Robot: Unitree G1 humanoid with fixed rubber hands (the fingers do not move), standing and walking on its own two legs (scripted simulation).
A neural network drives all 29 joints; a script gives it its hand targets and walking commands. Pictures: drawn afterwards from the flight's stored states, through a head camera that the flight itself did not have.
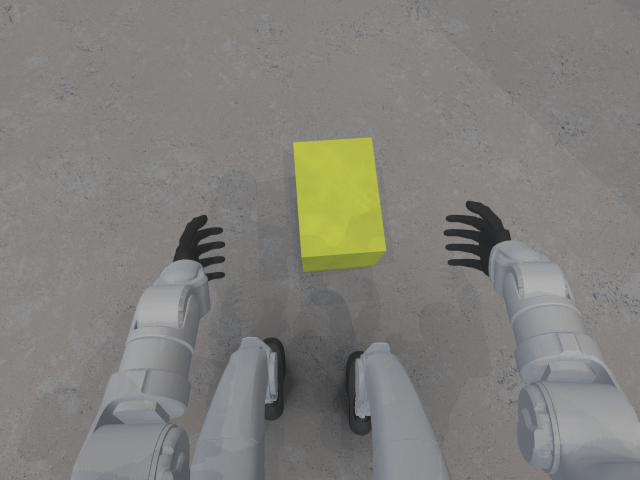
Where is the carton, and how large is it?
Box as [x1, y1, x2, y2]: [293, 137, 385, 271]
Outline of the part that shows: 371,137 293,142 303,271 372,266 385,251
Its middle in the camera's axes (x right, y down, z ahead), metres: +0.04 -0.08 +1.05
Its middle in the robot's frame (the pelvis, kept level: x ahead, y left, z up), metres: +0.60 -0.04 -0.59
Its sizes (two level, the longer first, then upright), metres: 0.300 0.202 0.204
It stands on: the floor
